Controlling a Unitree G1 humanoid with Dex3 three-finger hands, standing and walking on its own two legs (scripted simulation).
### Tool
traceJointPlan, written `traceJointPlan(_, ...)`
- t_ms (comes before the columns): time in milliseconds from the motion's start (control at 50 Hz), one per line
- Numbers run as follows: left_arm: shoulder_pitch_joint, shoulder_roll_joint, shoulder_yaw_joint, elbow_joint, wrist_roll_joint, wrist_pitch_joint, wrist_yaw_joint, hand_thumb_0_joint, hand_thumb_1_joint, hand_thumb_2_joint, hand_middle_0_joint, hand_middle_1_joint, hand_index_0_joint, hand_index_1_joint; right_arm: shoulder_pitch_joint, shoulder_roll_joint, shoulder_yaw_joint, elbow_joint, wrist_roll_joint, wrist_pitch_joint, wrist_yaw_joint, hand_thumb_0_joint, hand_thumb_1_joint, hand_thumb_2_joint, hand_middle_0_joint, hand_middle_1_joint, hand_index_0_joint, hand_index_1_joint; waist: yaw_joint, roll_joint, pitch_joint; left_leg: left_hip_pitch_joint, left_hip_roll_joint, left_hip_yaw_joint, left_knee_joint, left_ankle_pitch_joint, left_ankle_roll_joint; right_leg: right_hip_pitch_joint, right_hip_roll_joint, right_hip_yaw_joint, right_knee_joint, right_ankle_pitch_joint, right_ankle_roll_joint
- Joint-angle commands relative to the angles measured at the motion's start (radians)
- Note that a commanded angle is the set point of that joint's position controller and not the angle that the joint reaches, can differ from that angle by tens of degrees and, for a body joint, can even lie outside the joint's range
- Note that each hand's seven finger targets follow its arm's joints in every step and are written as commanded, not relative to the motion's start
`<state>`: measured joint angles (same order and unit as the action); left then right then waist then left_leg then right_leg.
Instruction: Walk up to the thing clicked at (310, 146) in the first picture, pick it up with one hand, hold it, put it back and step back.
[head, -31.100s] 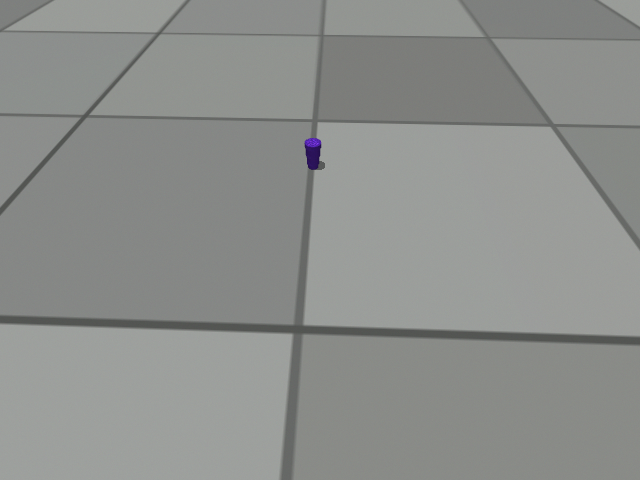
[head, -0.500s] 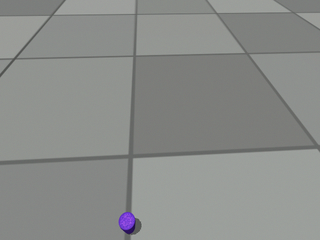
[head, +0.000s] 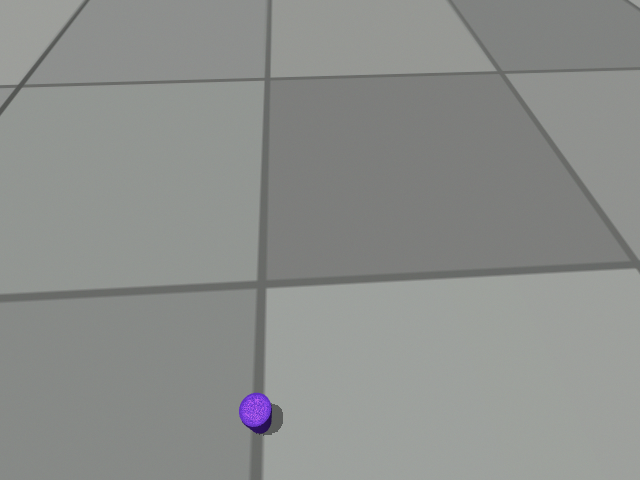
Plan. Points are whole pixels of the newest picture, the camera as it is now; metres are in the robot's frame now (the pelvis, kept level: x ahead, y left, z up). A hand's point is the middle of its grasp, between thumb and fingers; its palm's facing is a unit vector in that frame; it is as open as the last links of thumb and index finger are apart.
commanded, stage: walk up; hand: left
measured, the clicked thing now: (258, 416) +0.37 +0.17 -0.70
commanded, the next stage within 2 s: none
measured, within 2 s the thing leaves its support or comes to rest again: neither
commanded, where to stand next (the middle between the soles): +0.05 -0.03 m, yaw -1 degrees
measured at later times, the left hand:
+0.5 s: hand out of the picture +0.03 +0.26 -0.17, palm faces -0.11 -0.94 -0.33, open 7.4 cm
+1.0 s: hand out of the picture +0.05 +0.29 -0.18, palm faces -0.02 -0.93 -0.36, open 7.4 cm
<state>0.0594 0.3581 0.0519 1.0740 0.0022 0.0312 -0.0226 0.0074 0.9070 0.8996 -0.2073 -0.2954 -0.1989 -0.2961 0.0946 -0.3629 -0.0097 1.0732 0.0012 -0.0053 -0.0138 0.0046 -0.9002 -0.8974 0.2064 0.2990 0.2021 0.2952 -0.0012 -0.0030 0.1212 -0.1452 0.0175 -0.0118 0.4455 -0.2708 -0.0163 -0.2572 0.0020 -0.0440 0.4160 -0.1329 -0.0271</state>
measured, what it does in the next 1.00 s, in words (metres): steps on the spot: right foot, then left foot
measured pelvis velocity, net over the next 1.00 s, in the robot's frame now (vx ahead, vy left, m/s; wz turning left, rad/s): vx -0.04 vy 0.02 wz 0.00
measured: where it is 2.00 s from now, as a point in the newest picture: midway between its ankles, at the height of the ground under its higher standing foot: outside the picture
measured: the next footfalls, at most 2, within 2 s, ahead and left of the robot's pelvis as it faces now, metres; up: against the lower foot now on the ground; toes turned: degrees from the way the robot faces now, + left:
right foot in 0.50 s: -0.05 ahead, -0.14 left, +0.00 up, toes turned -1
left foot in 0.86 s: +0.13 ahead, +0.13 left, +0.00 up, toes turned -1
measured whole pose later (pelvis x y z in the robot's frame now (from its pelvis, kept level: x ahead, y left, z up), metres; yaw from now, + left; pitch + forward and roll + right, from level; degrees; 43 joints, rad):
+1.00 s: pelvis -0.04 +0.02 -0.02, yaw +0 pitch -4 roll -1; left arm 0.15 0.41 0.03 0.88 -0.03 0.04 0.02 0.01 0.91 0.90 -0.20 -0.29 -0.20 -0.30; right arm 0.11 -0.33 -0.03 0.87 -0.01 0.00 0.01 0.00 -0.90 -0.90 0.21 0.30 0.20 0.30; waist 0.01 -0.03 0.22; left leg -0.42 0.01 -0.03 0.62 -0.14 0.01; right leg -0.32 0.04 0.10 1.07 -0.56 -0.03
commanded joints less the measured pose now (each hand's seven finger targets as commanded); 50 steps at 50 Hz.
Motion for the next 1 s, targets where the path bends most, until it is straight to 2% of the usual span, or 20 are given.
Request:
traceJointPlan(0, -0.037, 0.26, 0.065, -0.133, 0.001, 0.013, 0.02, 0.0, 0.9, 0.9, -0.2, -0.3, -0.2, -0.3, 0.052, -0.211, -0.067, -0.093, 0.011, 0.004, -0.026, 0.0, -0.9, -0.9, 0.2, 0.3, 0.2, 0.3, -0.008, -0.117, -0.26, -0.021, -0.016, 0.023, 0.253, 0.188, 0.045, 0.102, -0.246, 0.193, -0.002, 0.451, -0.145)
traceJointPlan(60, -0.125, 0.257, 0.063, -0.206, 0.034, 0.031, 0.018, 0.0, 0.9, 0.9, -0.2, -0.3, -0.2, -0.3, 0.154, -0.2, -0.084, -0.099, -0.004, 0.029, -0.021, 0.0, -0.9, -0.9, 0.2, 0.3, 0.2, 0.3, -0.038, -0.189, -0.24, 0.004, -0.042, -0.02, 0.458, -0.3, 0.074, -0.111, -0.338, 0.269, -0.02, 0.225, -0.213)
traceJointPlan(120, -0.16, 0.227, 0.051, -0.243, 0.04, 0.041, 0.017, 0.0, 0.9, 0.9, -0.2, -0.3, -0.2, -0.3, 0.216, -0.205, -0.101, -0.106, -0.008, 0.017, -0.016, 0.0, -0.9, -0.9, 0.2, 0.3, 0.2, 0.3, -0.078, -0.141, -0.199, -0.005, 0.008, -0.045, 0.204, -0.103, 0.088, -0.156, -0.225, 0.181, 0.153, 0.083, -0.137)
traceJointPlan(160, -0.124, 0.175, 0.052, -0.261, 0.027, 0.045, 0.015, 0.0, 0.9, 0.9, -0.2, -0.3, -0.2, -0.3, 0.132, -0.341, -0.13, -0.144, -0.042, -0.002, -0.02, 0.0, -0.9, -0.9, 0.2, 0.3, 0.2, 0.3, -0.048, 0.25, -0.145, -0.075, 0.296, -0.496, -0.158, 0.197, 0.186, -0.242, 0.066, 0.104, 0.518, -0.344, -0.01)
traceJointPlan(180, -0.073, 0.2, 0.062, -0.243, 0.035, 0.052, 0.022, 0.0, 0.9, 0.9, -0.2, -0.3, -0.2, -0.3, 0.095, -0.354, -0.135, -0.17, -0.057, -0.014, -0.03, 0.0, -0.9, -0.9, 0.2, 0.3, 0.2, 0.3, -0.015, 0.15, -0.137, -0.127, 0.35, -0.517, -0.131, 0.268, 0.246, -0.23, 0.052, 0.224, 0.654, -0.428, 0.001)
traceJointPlan(260, 0.023, 0.252, 0.083, -0.21, 0.028, 0.053, 0.009, 0.0, 0.9, 0.9, -0.2, -0.3, -0.2, -0.3, -0.028, -0.326, -0.128, -0.218, -0.052, -0.037, -0.047, 0.0, -0.9, -0.9, 0.2, 0.3, 0.2, 0.3, 0.045, 0.135, -0.122, -0.138, 0.266, -0.304, -0.042, 0.286, 0.236, -0.198, 0.05, 0.264, 0.764, -0.33, 0.018)
traceJointPlan(320, -0.005, 0.22, 0.069, -0.234, 0.027, 0.019, -0.007, 0.0, 0.9, 0.9, -0.2, -0.3, -0.2, -0.3, 0.109, -0.275, -0.119, -0.204, -0.05, -0.057, -0.035, 0.0, -0.9, -0.9, 0.2, 0.3, 0.2, 0.3, -0.019, 0.146, -0.176, 0.145, 0.205, -0.232, -0.005, 0.189, 0.194, -0.277, 0.017, 0.19, 0.493, -0.326, 0.029)
traceJointPlan(380, -0.075, 0.228, 0.061, -0.276, 0.031, -0.031, -0.021, 0.0, 0.9, 0.9, -0.2, -0.3, -0.2, -0.3, 0.24, -0.327, -0.148, -0.205, -0.055, -0.05, 0.0, 0.0, -0.9, -0.9, 0.2, 0.3, 0.2, 0.3, -0.108, 0.233, -0.152, 0.26, 0.22, -0.263, -0.041, 0.037, 0.243, -0.28, 0.021, 0.086, 0.299, -0.449, 0.039)
traceJointPlan(420, 0.014, 0.229, 0.066, -0.245, 0.027, -0.056, -0.018, 0.0, 0.9, 0.9, -0.2, -0.3, -0.2, -0.3, 0.2, -0.335, -0.145, -0.229, -0.061, -0.032, 0.02, 0.0, -0.9, -0.9, 0.2, 0.3, 0.2, 0.3, -0.07, 0.25, -0.111, 0.129, 0.208, -0.227, -0.03, -0.006, 0.246, -0.132, 0.024, 0.037, 0.164, -0.481, 0.016)
traceJointPlan(460, 0.222, 0.221, 0.083, -0.164, 0.023, -0.076, -0.004, 0.0, 0.9, 0.9, -0.2, -0.3, -0.2, -0.3, 0.107, -0.285, -0.123, -0.269, -0.052, -0.015, 0.033, 0.0, -0.9, -0.9, 0.2, 0.3, 0.2, 0.3, 0.049, 0.15, -0.097, -0.12, 0.124, -0.096, 0.152, 0.017, 0.172, 0.216, 0.044, -0.016, -0.093, -0.201, 0.001)
traceJointPlan(500, 0.359, 0.358, 0.117, -0.147, 0.032, -0.102, 0.018, 0.0, 0.9, 0.9, -0.2, -0.3, -0.2, -0.3, 0.097, -0.128, -0.068, -0.331, -0.026, -0.016, 0.034, 0.0, -0.9, -0.9, 0.2, 0.3, 0.2, 0.3, 0.096, -0.256, -0.107, -0.597, -0.077, 0.008, 0.612, -0.302, 0.053, 0.522, -0.302, 0.603, -0.186, -0.139, -0.089)
traceJointPlan(520, 0.3, 0.394, 0.114, -0.183, 0.031, -0.098, 0.019, 0.0, 0.9, 0.9, -0.2, -0.3, -0.2, -0.3, 0.027, -0.228, -0.096, -0.341, -0.033, -0.014, 0.021, 0.0, -0.9, -0.9, 0.2, 0.3, 0.2, 0.3, 0.112, -0.083, -0.042, -0.591, -0.034, -0.113, 0.628, -0.284, 0.04, 0.333, -0.412, 0.735, -0.219, -0.281, -0.212)
traceJointPlan(540, 0.255, 0.396, 0.113, -0.202, 0.024, -0.094, 0.015, 0.0, 0.9, 0.9, -0.2, -0.3, -0.2, -0.3, 0.049, -0.271, -0.113, -0.332, -0.027, -0.023, 0.022, 0.0, -0.9, -0.9, 0.2, 0.3, 0.2, 0.3, 0.081, -0.067, 0.023, -0.55, 0.016, -0.146, 0.618, -0.261, 0.042, 0.22, -0.433, 0.707, -0.242, -0.396, -0.272)
traceJointPlan(600, 0.156, 0.307, 0.087, -0.231, 0.007, -0.111, 0.019, 0.0, 0.9, 0.9, -0.2, -0.3, -0.2, -0.3, 0.157, -0.262, -0.122, -0.269, -0.016, -0.021, 0.048, 0.0, -0.9, -0.9, 0.2, 0.3, 0.2, 0.3, -0.005, -0.08, 0.073, -0.499, 0.014, -0.162, 0.559, -0.085, 0.027, 0.198, -0.241, 0.342, -0.214, -0.266, -0.16)
traceJointPlan(700, 0.142, 0.252, 0.059, -0.26, 0.018, -0.111, 0.03, 0.0, 0.9, 0.9, -0.2, -0.3, -0.2, -0.3, 0.172, -0.186, -0.097, -0.247, -0.014, -0.005, 0.05, 0.0, -0.9, -0.9, 0.2, 0.3, 0.2, 0.3, -0.006, -0.161, 0.041, -0.234, 0.009, -0.076, 0.326, -0.022, -0.004, 0.006, -0.183, 0.083, -0.086, 0.28, -0.141)
traceJointPlan(760, 0.125, 0.266, 0.048, -0.272, -0.002, -0.079, 0.036, 0.0, 0.9, 0.9, -0.2, -0.3, -0.2, -0.3, 0.14, -0.191, -0.097, -0.24, -0.003, -0.011, 0.039, 0.0, -0.9, -0.9, 0.2, 0.3, 0.2, 0.3, 0.005, -0.214, -0.02, -0.065, -0.001, 0.004, 0.218, 0.135, 0.001, -0.042, -0.187, 0.077, 0.036, 0.389, -0.116)
traceJointPlan(820, 0.125, 0.233, 0.033, -0.279, -0.016, -0.04, 0.047, 0.0, 0.9, 0.9, -0.2, -0.3, -0.2, -0.3, 0.201, -0.233, -0.111, -0.21, -0.015, -0.013, 0.019, 0.0, -0.9, -0.9, 0.2, 0.3, 0.2, 0.3, -0.042, -0.091, -0.063, 0.043, -0.025, 0.017, 0.081, 0.339, 0.043, -0.061, -0.112, 0.092, 0.282, 0.232, -0.058)
traceJointPlan(860, 0.235, 0.184, 0.027, -0.275, -0.043, -0.028, 0.056, 0.0, 0.9, 0.9, -0.2, -0.3, -0.2, -0.3, 0.207, -0.332, -0.124, -0.231, -0.024, -0.025, 0.003, 0.0, -0.9, -0.9, 0.2, 0.3, 0.2, 0.3, -0.02, 0.192, -0.187, 0.079, 0.283, -0.378, -0.001, 0.773, 0.194, -0.085, 0.067, 0.073, 0.61, -0.245, 0.016)
traceJointPlan(880, 0.267, 0.206, 0.031, -0.247, -0.043, -0.006, 0.065, 0.0, 0.9, 0.9, -0.2, -0.3, -0.2, -0.3, 0.16, -0.334, -0.118, -0.245, -0.004, -0.026, 0.001, 0.0, -0.9, -0.9, 0.2, 0.3, 0.2, 0.3, -0.007, 0.183, -0.246, 0.018, 0.363, -0.508, -0.035, 0.698, 0.298, -0.031, 0.055, 0.153, 0.707, -0.509, 0.004)
traceJointPlan(980, 0.274, 0.247, 0.049, -0.194, -0.018, 0.013, 0.044, 0.0, 0.9, 0.9, -0.2, -0.3, -0.2, -0.3, 0.037, -0.289, -0.117, -0.284, -0.012, -0.004, -0.009, 0.0, -0.9, -0.9, 0.2, 0.3, 0.2, 0.3, 0.024, 0.157, -0.205, -0.122, 0.209, -0.267, -0.078, 0.083, 0.191, -0.066, 0.036, 0.17, 0.74, -0.408, -0.013)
